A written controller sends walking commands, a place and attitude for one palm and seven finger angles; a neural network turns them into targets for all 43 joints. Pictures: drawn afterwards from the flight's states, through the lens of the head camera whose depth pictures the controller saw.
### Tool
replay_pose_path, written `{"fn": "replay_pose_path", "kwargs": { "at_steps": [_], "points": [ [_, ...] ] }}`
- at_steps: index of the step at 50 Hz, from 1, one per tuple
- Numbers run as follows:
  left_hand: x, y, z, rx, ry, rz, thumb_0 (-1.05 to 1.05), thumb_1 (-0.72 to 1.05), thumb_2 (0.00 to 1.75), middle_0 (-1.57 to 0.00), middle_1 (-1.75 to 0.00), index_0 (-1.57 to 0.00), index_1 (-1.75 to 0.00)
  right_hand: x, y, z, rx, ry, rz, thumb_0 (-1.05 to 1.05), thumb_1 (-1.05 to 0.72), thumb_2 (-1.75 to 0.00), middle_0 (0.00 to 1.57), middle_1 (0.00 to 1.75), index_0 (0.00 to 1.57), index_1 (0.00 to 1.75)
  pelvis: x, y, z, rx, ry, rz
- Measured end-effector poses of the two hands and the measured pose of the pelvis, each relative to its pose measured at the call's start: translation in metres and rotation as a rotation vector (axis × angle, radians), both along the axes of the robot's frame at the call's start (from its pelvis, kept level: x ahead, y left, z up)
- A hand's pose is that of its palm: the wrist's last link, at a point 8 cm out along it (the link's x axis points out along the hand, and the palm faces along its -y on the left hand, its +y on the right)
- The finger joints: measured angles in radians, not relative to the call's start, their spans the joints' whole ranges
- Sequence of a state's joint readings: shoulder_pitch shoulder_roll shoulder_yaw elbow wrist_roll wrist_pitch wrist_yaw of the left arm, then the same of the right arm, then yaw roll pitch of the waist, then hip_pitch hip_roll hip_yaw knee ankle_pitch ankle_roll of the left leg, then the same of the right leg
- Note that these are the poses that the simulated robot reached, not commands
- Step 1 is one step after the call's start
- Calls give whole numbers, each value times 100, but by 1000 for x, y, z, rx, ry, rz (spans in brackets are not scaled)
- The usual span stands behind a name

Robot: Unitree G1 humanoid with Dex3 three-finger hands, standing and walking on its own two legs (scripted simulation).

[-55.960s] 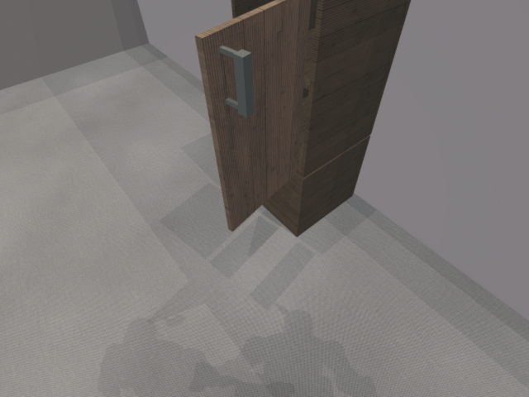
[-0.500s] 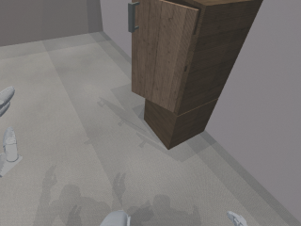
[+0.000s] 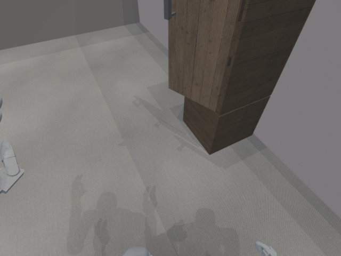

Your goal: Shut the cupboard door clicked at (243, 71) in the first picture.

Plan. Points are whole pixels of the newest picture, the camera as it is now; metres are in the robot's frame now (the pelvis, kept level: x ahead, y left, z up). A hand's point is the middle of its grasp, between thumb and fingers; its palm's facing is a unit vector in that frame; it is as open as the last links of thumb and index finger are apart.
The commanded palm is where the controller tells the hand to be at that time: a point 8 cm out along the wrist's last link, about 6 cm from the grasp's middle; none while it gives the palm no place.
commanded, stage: stop stepping back and stand still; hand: left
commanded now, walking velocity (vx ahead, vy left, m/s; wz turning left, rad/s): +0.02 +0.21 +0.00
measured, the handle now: (170, 1) +1.05 +0.08 +0.17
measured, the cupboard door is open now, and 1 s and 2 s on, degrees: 24 24 24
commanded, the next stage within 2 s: let the arm hang, fingers relaxed in 1.10 s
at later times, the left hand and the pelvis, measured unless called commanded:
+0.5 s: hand (25, 135) +0.27 +0.28 +0.19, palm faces +0.41 -0.76 -0.51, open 7.4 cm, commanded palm +0.20 +0.33 +0.19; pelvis +0.06 +0.03 +0.01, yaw -1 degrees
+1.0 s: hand (7, 151) +0.24 +0.31 +0.18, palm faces +0.41 -0.78 -0.47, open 7.4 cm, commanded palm +0.18 +0.34 +0.19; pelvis +0.04 +0.05 +0.01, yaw -1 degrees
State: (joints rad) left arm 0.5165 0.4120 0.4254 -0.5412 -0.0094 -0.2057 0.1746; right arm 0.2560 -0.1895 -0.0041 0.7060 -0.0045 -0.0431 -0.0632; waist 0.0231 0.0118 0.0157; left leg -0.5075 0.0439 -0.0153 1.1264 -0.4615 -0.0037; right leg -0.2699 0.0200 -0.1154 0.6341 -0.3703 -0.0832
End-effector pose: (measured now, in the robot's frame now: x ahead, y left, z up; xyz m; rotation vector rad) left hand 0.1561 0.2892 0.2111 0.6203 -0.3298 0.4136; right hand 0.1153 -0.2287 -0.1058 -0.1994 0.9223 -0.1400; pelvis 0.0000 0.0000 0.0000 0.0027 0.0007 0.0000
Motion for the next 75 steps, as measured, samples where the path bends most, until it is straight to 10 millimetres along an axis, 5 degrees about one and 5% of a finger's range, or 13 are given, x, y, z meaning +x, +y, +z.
{"fn": "replay_pose_path", "kwargs": {
  "at_steps": [6, 13, 18, 24, 37, 46, 60, 63, 67, 71, 75],
  "points": [
    [12, 9, 16, 44, 29, 32, 1, 88, 90, -22, -31, -21, -31, 27, -16, 18, -17, -70, -38, 1, -91, -90, 21, 30, 20, 30, 15, 4, 14, 34, -5, -13],
    [42, 25, -14, -52, 69, 20, 1, 89, 90, -21, -31, -21, -31, 67, -15, 32, -68, -158, -36, 1, -91, -90, 20, 30, 20, 29, 40, 17, 6, 12, -24, -6],
    [59, 25, -20, -74, 43, -36, 1, 88, 90, -21, -31, -21, -31, 93, 3, 41, -67, -197, -23, 1, -91, -90, 20, 30, 20, 29, 50, 24, 3, 24, -22, -13],
    [69, 30, 1, 1, 33, -56, 1, 88, 90, -22, -31, -21, -31, 110, 32, 43, 2, -211, 18, 1, -91, -90, 20, 30, 20, 29, 56, 27, 8, -8, 15, -16],
    [67, 46, -25, -99, 152, -27, 1, 89, 90, -21, -31, -21, -31, 82, 41, 35, 3, -131, -26, 1, -90, -90, 21, 30, 20, 30, 56, 40, 10, -14, 11, -28],
    [50, 52, -14, -89, 79, -39, 1, 88, 90, -22, -31, -21, -31, 59, 35, 42, -48, -130, -33, 1, -91, -90, 21, 30, 20, 29, 42, 45, 13, -27, 8, -19],
    [37, 55, -26, -133, 131, 1, 1, 89, 90, -21, -31, -21, -31, 54, 47, 38, -14, -140, -13, 1, -91, -90, 21, 30, 20, 29, 32, 48, 14, -31, -2, -19],
    [50, 59, -73, -171, 307, -11, 0, 89, 90, -21, -31, -21, -30, 57, 44, 25, 9, -121, 66, 1, -90, -90, 21, 30, 20, 29, 28, 52, 10, -36, 8, 0],
    [43, 51, -190, -340, 788, 44, 0, 90, 90, -20, -30, -20, -30, 50, 32, 6, 10, -57, 65, 0, -90, -90, 21, 30, 20, 30, 22, 57, 4, -30, 5, 0],
    [-10, 15, -283, -499, 1173, 59, 1, 90, 90, -20, -30, -20, -30, 21, 24, 0, -10, 41, 25, 0, -91, -90, 21, 30, 20, 29, 20, 54, 4, -18, -9, -1],
    [-73, -21, -338, -666, 1412, 101, 0, 93, 90, -21, -30, -20, -30, -23, 21, -1, -43, 211, 0, 0, -91, -90, 20, 30, 20, 29, 20, 49, 5, -18, -19, 9]
  ]
}}
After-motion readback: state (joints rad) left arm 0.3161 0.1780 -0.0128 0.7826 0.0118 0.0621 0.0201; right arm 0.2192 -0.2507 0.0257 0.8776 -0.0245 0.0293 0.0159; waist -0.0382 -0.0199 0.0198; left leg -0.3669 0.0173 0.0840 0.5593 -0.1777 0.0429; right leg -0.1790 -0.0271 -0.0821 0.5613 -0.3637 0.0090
